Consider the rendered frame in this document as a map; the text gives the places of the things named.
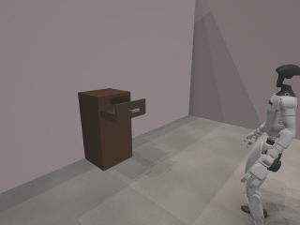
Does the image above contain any cabinet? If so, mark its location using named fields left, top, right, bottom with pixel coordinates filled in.
left=78, top=88, right=133, bottom=171

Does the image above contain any left robot upper arm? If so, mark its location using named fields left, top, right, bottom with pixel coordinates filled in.
left=278, top=97, right=297, bottom=139

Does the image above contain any handle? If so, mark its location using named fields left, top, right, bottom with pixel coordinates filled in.
left=129, top=108, right=140, bottom=113

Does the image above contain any right robot forearm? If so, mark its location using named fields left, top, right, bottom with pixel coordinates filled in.
left=253, top=120, right=266, bottom=137

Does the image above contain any drawer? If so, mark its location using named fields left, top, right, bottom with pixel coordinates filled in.
left=100, top=98, right=146, bottom=123

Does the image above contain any right robot hand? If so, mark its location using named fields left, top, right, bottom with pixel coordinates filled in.
left=240, top=132, right=259, bottom=148

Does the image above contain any humanoid robot torso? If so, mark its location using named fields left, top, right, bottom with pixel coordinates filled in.
left=262, top=93, right=298, bottom=160

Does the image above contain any left robot hand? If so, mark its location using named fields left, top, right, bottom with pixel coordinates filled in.
left=241, top=162, right=267, bottom=189

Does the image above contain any humanoid robot head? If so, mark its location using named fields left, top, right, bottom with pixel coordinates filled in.
left=275, top=64, right=300, bottom=98

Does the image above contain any left robot forearm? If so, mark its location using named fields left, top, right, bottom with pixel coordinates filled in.
left=259, top=130, right=293, bottom=169

